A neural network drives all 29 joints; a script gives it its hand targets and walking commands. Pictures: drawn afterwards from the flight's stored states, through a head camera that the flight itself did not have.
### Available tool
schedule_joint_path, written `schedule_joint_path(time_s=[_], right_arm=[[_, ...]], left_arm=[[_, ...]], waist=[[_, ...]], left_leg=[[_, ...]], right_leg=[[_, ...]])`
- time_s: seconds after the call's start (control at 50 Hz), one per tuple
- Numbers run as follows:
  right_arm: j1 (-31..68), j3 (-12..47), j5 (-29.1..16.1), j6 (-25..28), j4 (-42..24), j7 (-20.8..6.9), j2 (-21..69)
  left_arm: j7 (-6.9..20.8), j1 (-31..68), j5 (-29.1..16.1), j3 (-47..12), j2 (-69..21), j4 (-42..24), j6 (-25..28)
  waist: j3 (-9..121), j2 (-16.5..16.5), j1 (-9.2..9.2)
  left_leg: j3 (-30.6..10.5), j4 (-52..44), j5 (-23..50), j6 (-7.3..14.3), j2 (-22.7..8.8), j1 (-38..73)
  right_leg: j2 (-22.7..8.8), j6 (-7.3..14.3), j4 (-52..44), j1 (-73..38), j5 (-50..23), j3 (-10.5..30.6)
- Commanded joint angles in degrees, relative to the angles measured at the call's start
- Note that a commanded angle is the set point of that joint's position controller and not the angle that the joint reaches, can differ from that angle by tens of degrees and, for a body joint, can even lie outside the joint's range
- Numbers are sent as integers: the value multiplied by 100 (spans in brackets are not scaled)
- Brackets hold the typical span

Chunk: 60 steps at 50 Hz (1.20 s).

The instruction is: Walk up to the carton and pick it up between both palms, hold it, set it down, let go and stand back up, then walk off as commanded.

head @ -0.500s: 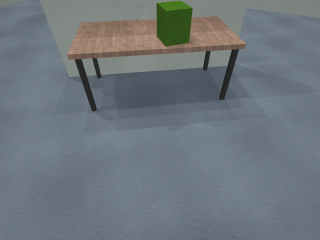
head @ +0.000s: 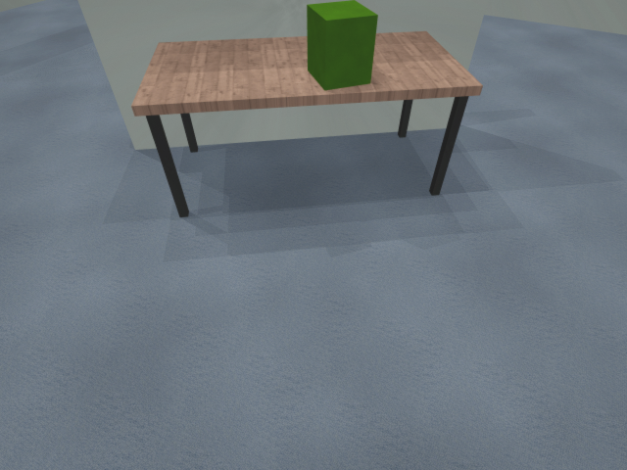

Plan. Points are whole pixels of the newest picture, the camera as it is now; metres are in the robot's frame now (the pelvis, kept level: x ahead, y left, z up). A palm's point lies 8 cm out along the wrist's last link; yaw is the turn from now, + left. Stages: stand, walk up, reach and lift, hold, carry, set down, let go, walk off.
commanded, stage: stand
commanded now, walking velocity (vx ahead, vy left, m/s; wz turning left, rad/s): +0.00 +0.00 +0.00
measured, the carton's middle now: (339, 45) +1.65 -0.06 -0.06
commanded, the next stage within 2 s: walk up in 0.16 s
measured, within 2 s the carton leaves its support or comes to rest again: neither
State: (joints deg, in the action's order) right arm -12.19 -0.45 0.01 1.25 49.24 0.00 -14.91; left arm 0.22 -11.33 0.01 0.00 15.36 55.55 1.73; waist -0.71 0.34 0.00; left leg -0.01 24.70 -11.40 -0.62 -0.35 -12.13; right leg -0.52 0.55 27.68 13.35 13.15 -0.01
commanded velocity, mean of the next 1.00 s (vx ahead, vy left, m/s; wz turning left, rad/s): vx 0.00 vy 0.00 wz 0.00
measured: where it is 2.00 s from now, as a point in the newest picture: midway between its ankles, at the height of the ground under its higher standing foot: (326, 362)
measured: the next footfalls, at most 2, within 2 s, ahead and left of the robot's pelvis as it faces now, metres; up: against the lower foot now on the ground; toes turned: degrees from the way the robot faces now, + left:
right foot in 1.04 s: +0.38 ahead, -0.12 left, +0.00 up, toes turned -1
left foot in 1.38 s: +0.53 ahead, +0.17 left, +0.00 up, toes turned +3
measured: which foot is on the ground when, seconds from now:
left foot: down 0.00-1.00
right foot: down 0.00-0.62, up 0.64-1.00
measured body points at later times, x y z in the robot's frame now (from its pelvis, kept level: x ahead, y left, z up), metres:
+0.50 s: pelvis +0.01 +0.01 +0.00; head +0.01 +0.01 +0.45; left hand +0.09 +0.29 -0.13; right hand +0.12 -0.27 -0.11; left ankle +0.01 +0.14 -0.71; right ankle +0.02 -0.11 -0.74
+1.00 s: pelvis +0.19 +0.03 -0.01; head +0.21 +0.05 +0.44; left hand +0.30 +0.33 -0.13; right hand +0.23 -0.28 -0.11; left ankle +0.06 +0.16 -0.74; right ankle +0.32 -0.12 -0.72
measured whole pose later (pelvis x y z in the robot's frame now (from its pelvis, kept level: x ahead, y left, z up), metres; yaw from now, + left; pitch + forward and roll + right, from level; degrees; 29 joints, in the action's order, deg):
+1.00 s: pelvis +0.19 +0.03 -0.01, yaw +1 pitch +0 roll +1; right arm -22.2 -4.7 0.0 6.4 49.3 -1.9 -20.1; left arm 6.0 -9.5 0.0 0.0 22.6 52.4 1.0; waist -0.8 3.7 0.2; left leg 0.8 18.8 -21.5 0.7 -0.1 2.4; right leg -5.9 -0.2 39.0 30.3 10.2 0.4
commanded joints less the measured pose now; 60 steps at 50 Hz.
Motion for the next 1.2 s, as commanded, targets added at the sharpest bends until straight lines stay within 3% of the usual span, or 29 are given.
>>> schedule_joint_path(time_s=[0.0, 0.1, 0.12, 0.28, 0.3, 0.32, 0.34, 0.36, 0.4, 0.42, 0.44, 0.54, 0.56, 0.58, 0.6, 0.62, 0.64, 0.66, 0.68, 0.74, 0.9, 0.96, 1.0, 1.02, 1.04, 1.06, 1.08, 1.12, 1.18], right_arm=[[523, -323, 71, 140, 185, 29, -1611], [242, -347, 55, 183, 193, 78, -1560], [382, -280, 83, 144, 186, 65, -1558], [477, -282, 53, 110, 208, 29, -1467], [79, -286, 6, 135, 180, 67, -1437], [308, -259, 85, 158, 149, 33, -1442], [46, -656, 61, 252, -73, -93, -2108], [47, -702, 97, 244, -211, -144, -2191], [572, -681, 134, 295, -372, -202, -1839], [488, -648, 189, 316, -396, -193, -1733], [390, -749, 119, 336, -413, -227, -1843], [-339, -745, 65, 317, -301, -335, -1760], [-633, -781, 77, 345, -138, -284, -1688], [-1601, -901, 57, 358, 180, -225, -1867], [-2181, -1051, 173, 416, 313, -123, -2394], [-2070, -1177, 247, 512, 237, -15, -3072], [-1410, -1107, 113, 560, 58, 33, -3152], [-644, -1042, 54, 606, -76, 15, -2845], [-518, -965, 23, 642, -180, -28, -2656], [-796, -815, 63, 688, -371, -62, -2298], [-1219, -915, -25, 684, -372, -67, -2472], [-1276, -910, -8, 584, -289, -56, -2519], [-919, -876, 0, 525, -381, -87, -2332], [-833, -820, 3, 491, -519, -83, -2256], [-734, -695, -45, 497, -651, -78, -1844], [-1005, -590, -217, 534, -671, -3, -1592], [-500, -636, -165, 547, -603, 21, -2013], [-72, -633, -76, 627, -555, -55, -2008], [-575, -717, -12, 542, -315, -204, -1841]], left_arm=[[1, 466, 73, 405, 1583, -151, 119], [-48, 598, 129, 435, 1714, -44, 184], [-63, 565, 106, 416, 1653, -80, 195], [-46, 431, 87, 305, 1372, -74, 128], [-30, 582, 107, 397, 1582, -52, 136], [-78, 578, 95, 415, 1578, -68, 155], [129, -42, 297, 744, 2087, -502, 216], [212, -46, 326, 853, 2215, -579, 184], [238, -208, 277, 851, 2405, -624, 214], [219, -85, 279, 893, 2382, -731, 240], [209, -281, 298, 913, 2377, -697, 224], [303, 574, 284, 846, 2295, -914, 131], [327, 636, 299, 832, 2299, -844, 100], [347, 1147, 326, 806, 2131, -966, 49], [370, 1386, 308, 643, 1617, -1147, 30], [387, 1262, 286, 491, 1371, -1319, 13], [373, 1401, 333, 573, 1649, -1307, 57], [430, 1153, 267, 658, 2094, -1112, 51], [475, 745, 294, 706, 2169, -974, 88], [562, 641, 314, 700, 1980, -891, 134], [616, 1684, 216, 573, 1749, -1308, 155], [621, 1397, 239, 637, 1825, -1177, 201], [544, 534, 195, 673, 1766, -847, 189], [479, -361, 208, 801, 1959, -746, 235], [356, -1246, 185, 913, 2539, -571, 316], [276, -1283, 222, 960, 2918, -739, 315], [264, -1086, 145, 934, 2833, -715, 294], [238, -653, 79, 791, 2360, -738, 280], [270, -169, 103, 774, 2297, -815, 312]], waist=[[-157, 26, -128], [-80, -168, 123], [-37, 240, -22], [-171, 85, -89], [-39, 211, 181], [-288, -46, -67], [958, 721, -113], [246, 535, -179], [-589, 757, -319], [-647, 1232, -318], [-640, 850, -350], [-194, 1596, 140], [-127, 909, 331], [126, 327, 898], [-153, -1352, 1191], [-429, -1822, 1058], [-861, -626, 822], [-999, -22, 347], [-1000, -136, 131], [-230, -189, 203], [-696, -623, 566], [-202, -438, 427], [68, -324, -50], [512, -236, -485], [946, 989, -843], [1185, 1683, -660], [790, 866, -737], [-122, 363, -547], [-849, 1194, -151]], left_leg=[[-621, -498, -123, 309, -604, -96], [-518, -425, 332, 283, -640, 194], [-630, -538, 211, 354, -718, 121], [-524, -484, 105, 259, -648, 243], [-552, -560, 143, 263, -642, 243], [-609, -601, 11, 273, -674, 77], [-662, 22, -2315, 555, -504, -56], [-649, 335, -3063, 542, -399, -1166], [275, 1313, -2007, 268, -23, -2075], [150, 2030, -1303, 297, -257, -2118], [47, 2073, -1763, 301, -371, -2550], [385, 1378, -1267, 123, -202, -734], [700, 728, -1031, 198, -84, -85], [385, 172, -321, 256, -67, 1586], [-691, -718, -1624, 367, -467, 2180], [-3676, -1760, -3637, 728, -1836, 2211], [-4695, -2297, -3996, 1090, -2284, 1103], [-4098, -2147, -4011, 1301, -2260, 748], [-2942, -1844, -3183, 1119, -1747, 530], [-1897, -1579, -1329, 1107, -1306, 1185], [-1000, -1303, 571, 1080, -1189, 1353], [-613, -657, 2031, 1023, -1187, 1217], [-366, 542, 3317, 898, -1037, 820], [-121, 1710, 3013, 709, -789, 246], [77, 3449, 1404, 386, -288, -1148], [266, 4673, -1638, 214, 509, -2401], [-395, 5018, -1700, 358, 25, -2610], [-324, 4748, -1285, 307, -299, -2826], [-173, 3201, -704, 195, -508, -1918]], right_leg=[[-606, 100, -990, -79, -14, 658], [-627, 176, -946, -163, -472, 716], [-683, 119, -947, -229, -478, 683], [-729, 146, -1037, -21, -81, 679], [-664, 183, -1069, -72, 80, 759], [-621, 183, -1059, -78, 19, 724], [-650, 387, -668, -652, 2568, 640], [-859, 645, -803, -676, 3539, 1142], [-1498, 1003, -1566, -871, 3963, 1893], [-1904, 1202, -1767, -838, 3548, 2275], [-2189, 1435, -1959, -1206, 3370, 2527], [-1140, 943, -1437, -214, 2278, 720], [-1150, 855, -1052, 128, 2567, 638], [-795, 604, 230, 1322, 2678, 237], [-20, 381, 2371, 2584, 2507, -591], [418, 177, 3643, 3807, 1794, 67], [-69, 126, 4002, 3703, 1178, 731], [-466, 24, 3873, 3548, 705, 627], [-666, -37, 3451, 3085, 220, 481], [-552, -123, 2554, 2511, -35, 177], [-626, -85, 954, 2440, -545, -178], [-385, 5, 433, 1084, -403, -450], [-72, 205, -90, -202, -393, -633], [-8, 311, -101, -1343, -508, -587], [-1199, 639, -285, -2510, -340, 1040], [-2525, 1480, -1056, -2922, 550, 3376], [-2390, 1596, -1129, -2622, 1314, 3078], [-2092, 1569, -1111, -1691, 450, 2182], [-1617, 1227, -1401, 257, 939, 695]])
